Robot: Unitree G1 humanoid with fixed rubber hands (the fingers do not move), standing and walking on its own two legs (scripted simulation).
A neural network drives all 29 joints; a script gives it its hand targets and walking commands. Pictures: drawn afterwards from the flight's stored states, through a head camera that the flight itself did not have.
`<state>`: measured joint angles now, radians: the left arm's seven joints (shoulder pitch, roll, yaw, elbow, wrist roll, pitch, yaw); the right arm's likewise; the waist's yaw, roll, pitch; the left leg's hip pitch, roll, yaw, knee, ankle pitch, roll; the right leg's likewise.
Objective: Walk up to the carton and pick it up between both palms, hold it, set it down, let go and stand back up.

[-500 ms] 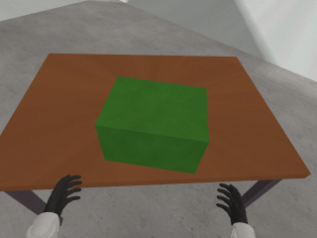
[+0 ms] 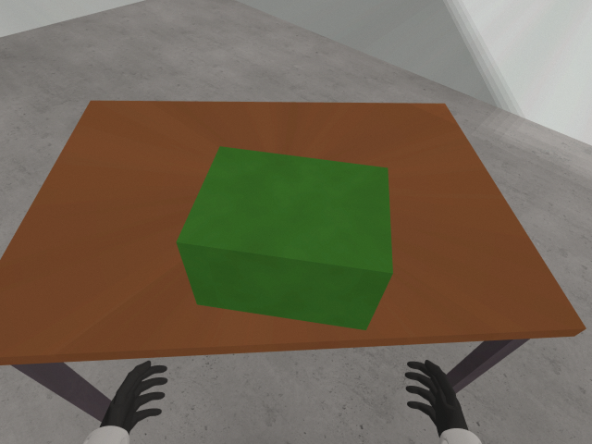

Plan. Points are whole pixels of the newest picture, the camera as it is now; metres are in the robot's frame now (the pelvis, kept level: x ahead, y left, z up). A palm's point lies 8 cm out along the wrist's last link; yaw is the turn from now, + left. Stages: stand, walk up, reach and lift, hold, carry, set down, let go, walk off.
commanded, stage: let go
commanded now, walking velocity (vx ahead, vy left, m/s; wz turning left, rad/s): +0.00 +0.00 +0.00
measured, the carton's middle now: (291, 236) +0.46 +0.01 -0.05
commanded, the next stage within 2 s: stand in 0.40 s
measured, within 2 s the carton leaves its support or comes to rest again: neither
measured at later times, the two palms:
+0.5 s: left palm (124, 440) +0.14 +0.23 -0.09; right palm out of the picture +0.13 -0.24 -0.10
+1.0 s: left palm out of the picture -0.04 +0.25 -0.12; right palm out of the picture -0.01 -0.25 -0.13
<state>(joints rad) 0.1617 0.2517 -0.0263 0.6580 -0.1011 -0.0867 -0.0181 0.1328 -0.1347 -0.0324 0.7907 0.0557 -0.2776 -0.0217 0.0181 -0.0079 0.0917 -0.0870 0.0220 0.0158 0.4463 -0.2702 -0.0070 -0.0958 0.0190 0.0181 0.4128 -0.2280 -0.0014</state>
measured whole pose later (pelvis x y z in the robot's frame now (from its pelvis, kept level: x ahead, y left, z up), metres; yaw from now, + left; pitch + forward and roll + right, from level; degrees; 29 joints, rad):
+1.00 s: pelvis -0.05 +0.00 +0.00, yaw +2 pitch -4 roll +0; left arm 0.39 0.24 -0.02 0.89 0.01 -0.02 0.01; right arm 0.36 -0.24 0.02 0.93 -0.01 -0.02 0.00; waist 0.01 0.02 -0.01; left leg -0.19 0.00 -0.02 0.46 -0.19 0.00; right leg -0.20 0.00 -0.01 0.44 -0.17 0.00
